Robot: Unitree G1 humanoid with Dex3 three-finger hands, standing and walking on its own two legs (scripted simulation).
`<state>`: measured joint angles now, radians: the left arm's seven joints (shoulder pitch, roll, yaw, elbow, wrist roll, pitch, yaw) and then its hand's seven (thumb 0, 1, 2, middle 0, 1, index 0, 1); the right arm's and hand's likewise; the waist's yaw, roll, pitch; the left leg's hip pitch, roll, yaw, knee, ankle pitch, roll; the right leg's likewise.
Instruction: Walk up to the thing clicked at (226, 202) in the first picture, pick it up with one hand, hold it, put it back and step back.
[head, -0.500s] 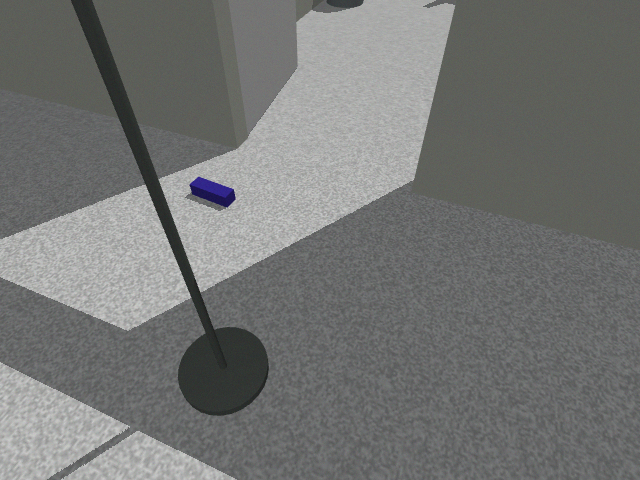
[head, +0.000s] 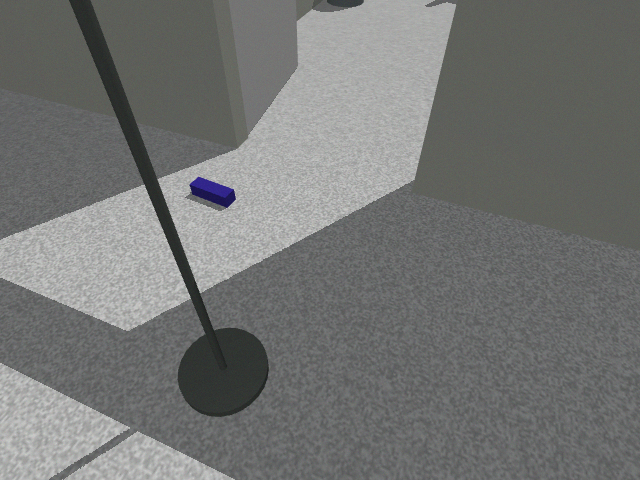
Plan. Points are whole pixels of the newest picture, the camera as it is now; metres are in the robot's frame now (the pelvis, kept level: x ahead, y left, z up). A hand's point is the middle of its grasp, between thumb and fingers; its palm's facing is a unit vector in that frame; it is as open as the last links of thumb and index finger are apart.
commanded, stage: stand
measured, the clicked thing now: (212, 192) +1.51 +0.49 -0.75
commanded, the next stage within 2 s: walk up in 0.62 s
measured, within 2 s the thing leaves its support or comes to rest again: neither
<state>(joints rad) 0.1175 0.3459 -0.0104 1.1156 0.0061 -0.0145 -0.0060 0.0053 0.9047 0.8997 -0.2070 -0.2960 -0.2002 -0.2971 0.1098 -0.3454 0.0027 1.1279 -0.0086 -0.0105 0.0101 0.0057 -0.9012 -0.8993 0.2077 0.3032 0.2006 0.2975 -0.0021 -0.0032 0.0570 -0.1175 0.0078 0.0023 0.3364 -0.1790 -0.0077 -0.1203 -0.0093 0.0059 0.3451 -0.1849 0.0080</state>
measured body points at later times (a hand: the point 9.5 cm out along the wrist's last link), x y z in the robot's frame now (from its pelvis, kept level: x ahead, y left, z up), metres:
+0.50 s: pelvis +0.00 +0.00 +0.00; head +0.02 +0.00 +0.45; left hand +0.08 +0.30 -0.13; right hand +0.08 -0.30 -0.13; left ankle +0.00 +0.12 -0.75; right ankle +0.00 -0.12 -0.75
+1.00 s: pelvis -0.01 -0.07 -0.01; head +0.04 -0.06 +0.44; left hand +0.01 +0.27 -0.10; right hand +0.16 -0.35 -0.13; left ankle -0.04 +0.08 -0.69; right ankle +0.02 -0.15 -0.75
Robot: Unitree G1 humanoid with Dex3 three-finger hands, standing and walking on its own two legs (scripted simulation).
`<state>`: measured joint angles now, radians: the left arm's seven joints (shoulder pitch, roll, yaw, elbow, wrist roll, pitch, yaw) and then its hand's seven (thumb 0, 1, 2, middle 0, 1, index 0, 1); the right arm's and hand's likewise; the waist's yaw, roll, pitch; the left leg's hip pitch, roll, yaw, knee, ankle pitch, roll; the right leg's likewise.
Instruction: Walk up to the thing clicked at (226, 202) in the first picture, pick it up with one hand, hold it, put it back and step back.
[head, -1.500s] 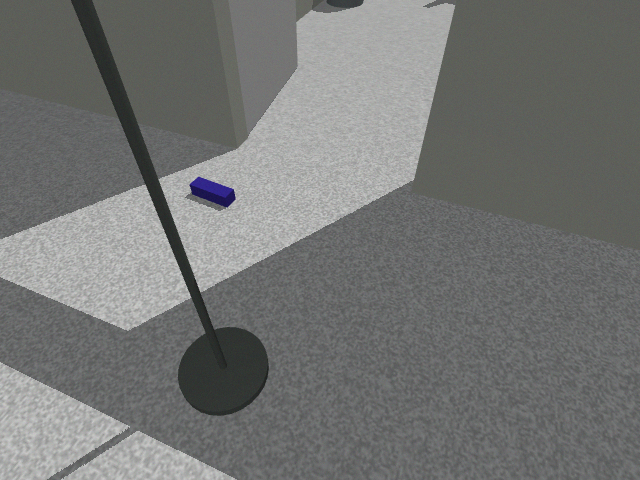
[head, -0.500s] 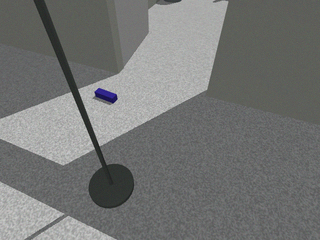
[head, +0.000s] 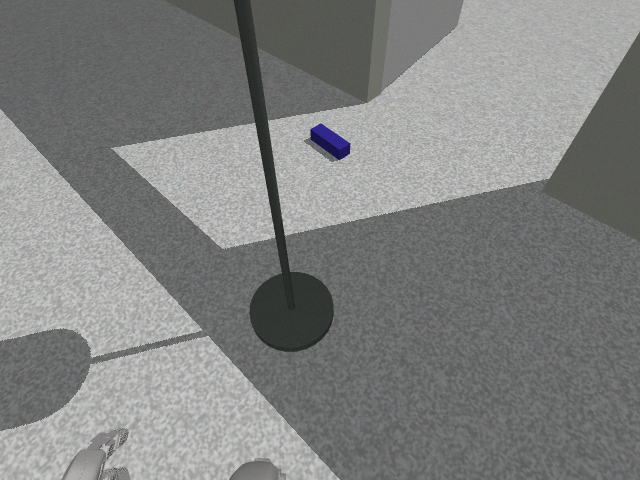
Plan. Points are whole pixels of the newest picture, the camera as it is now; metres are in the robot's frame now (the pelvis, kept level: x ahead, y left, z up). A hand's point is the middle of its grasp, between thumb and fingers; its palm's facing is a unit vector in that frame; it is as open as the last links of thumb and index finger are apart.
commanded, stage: walk up
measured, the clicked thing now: (330, 141) +1.62 -0.08 -0.74
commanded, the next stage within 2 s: none
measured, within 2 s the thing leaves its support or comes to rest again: neither
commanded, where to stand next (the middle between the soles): +0.08 +0.05 m, yaw +66 degrees
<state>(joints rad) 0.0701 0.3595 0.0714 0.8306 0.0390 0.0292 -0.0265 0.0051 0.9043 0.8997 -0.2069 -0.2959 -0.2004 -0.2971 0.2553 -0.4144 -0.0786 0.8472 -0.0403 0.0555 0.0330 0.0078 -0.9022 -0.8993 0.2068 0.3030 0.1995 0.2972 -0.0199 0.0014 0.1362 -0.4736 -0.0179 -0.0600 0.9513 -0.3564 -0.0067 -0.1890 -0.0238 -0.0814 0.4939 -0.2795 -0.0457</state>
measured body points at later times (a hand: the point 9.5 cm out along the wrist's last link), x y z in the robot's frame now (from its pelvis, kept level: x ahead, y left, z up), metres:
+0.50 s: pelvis +0.02 +0.00 -0.02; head +0.04 +0.03 +0.43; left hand -0.04 +0.33 -0.12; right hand +0.26 -0.23 -0.09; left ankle +0.01 +0.13 -0.74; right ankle +0.10 -0.12 -0.71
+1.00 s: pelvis +0.01 +0.00 -0.03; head +0.01 +0.04 +0.42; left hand -0.20 +0.29 -0.14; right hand +0.31 -0.15 -0.12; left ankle -0.06 +0.12 -0.74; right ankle +0.11 -0.10 -0.71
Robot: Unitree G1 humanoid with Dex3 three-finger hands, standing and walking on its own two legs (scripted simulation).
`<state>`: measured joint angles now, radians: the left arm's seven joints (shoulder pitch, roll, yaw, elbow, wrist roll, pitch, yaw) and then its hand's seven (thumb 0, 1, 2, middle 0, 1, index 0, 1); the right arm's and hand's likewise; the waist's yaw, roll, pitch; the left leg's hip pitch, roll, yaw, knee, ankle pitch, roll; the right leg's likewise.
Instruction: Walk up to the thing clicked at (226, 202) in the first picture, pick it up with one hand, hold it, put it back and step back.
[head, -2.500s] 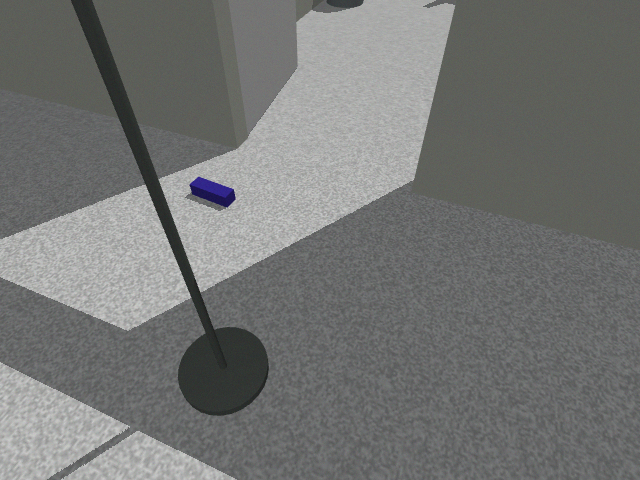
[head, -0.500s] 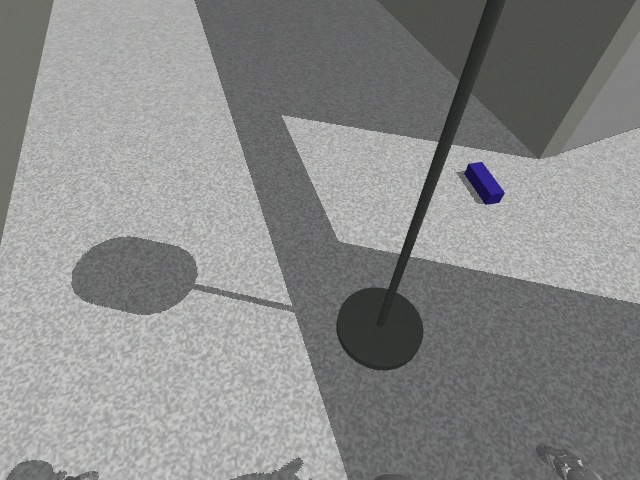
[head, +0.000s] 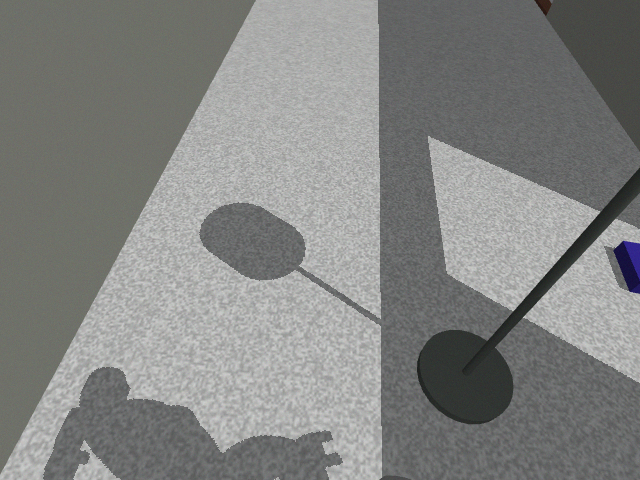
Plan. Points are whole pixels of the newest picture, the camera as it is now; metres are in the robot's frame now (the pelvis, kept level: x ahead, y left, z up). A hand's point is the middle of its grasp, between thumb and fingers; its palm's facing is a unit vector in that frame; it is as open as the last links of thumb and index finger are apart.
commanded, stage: walk up
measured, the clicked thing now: (635, 267) +1.00 -1.27 -0.71
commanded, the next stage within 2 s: stand in 1.56 s
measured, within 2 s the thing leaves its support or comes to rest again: neither
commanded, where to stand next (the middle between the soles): +0.09 -0.02 m, yaw +17 degrees
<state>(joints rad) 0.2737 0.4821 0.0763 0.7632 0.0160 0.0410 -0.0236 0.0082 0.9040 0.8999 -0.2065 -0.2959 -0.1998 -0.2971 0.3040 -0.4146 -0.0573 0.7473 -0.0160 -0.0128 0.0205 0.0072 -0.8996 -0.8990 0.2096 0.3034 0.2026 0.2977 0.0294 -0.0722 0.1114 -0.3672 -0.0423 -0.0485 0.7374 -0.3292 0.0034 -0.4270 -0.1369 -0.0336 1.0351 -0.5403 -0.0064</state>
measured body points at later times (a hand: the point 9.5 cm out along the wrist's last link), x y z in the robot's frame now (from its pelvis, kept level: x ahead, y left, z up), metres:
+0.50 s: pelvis +0.00 -0.01 +0.00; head +0.03 +0.01 +0.45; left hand -0.02 +0.32 -0.11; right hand +0.17 -0.31 -0.10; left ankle +0.01 +0.11 -0.71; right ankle +0.04 -0.15 -0.71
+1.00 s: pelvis +0.01 -0.03 +0.02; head +0.02 -0.02 +0.47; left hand -0.02 +0.29 -0.11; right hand +0.19 -0.29 -0.10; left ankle +0.01 +0.11 -0.71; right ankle +0.07 -0.16 -0.71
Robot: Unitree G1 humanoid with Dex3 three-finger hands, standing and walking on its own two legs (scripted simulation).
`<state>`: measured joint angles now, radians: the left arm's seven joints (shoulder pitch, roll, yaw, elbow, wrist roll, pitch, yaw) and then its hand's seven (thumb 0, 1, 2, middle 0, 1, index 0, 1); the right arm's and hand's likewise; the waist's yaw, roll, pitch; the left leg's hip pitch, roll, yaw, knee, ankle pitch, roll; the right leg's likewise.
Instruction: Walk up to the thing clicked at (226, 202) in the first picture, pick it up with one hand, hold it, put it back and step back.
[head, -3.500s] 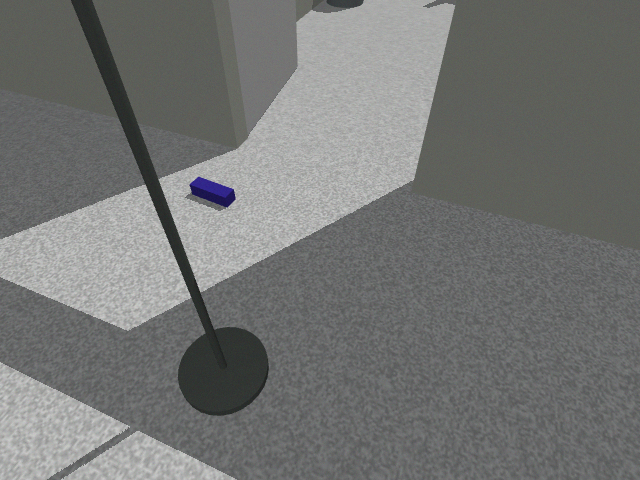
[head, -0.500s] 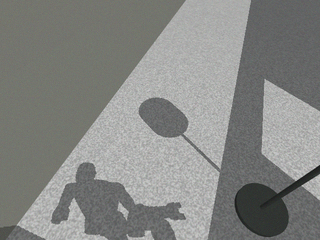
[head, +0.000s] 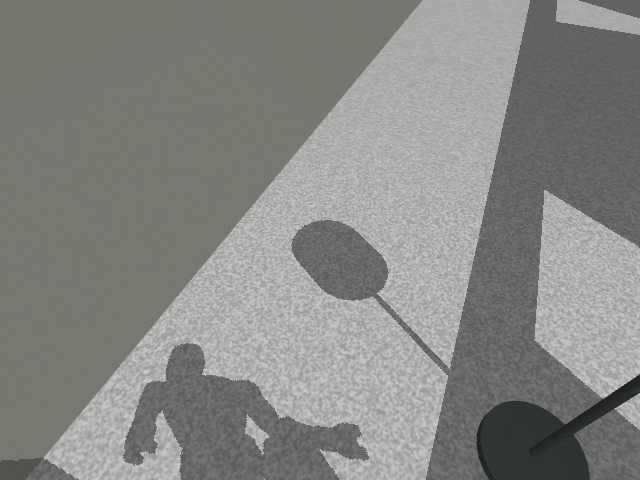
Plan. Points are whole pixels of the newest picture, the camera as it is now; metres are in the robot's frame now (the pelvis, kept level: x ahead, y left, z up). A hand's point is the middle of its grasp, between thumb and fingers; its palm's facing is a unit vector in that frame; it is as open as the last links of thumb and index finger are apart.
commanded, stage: walk up
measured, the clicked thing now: out of the picture +0.53 -1.49 -0.73
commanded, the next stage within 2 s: stand in 0.56 s
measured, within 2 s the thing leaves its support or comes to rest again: neither
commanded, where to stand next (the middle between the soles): +0.07 -0.02 m, yaw -1 degrees
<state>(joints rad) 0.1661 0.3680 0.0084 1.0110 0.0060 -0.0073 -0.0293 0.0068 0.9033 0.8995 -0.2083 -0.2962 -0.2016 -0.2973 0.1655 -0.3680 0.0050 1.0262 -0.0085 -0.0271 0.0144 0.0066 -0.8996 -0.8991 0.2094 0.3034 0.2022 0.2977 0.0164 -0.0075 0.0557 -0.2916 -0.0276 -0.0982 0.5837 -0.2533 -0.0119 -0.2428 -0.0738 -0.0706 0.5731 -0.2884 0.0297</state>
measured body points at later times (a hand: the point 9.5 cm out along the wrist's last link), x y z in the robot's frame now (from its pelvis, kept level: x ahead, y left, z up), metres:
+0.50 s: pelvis +0.02 -0.01 +0.01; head +0.03 +0.00 +0.46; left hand +0.10 +0.30 -0.12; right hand +0.11 -0.31 -0.11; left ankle +0.04 +0.13 -0.73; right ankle +0.01 -0.14 -0.73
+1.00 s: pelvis +0.01 -0.01 +0.02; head +0.03 -0.01 +0.47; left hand +0.09 +0.29 -0.12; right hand +0.11 -0.31 -0.11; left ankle +0.04 +0.13 -0.73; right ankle +0.01 -0.14 -0.73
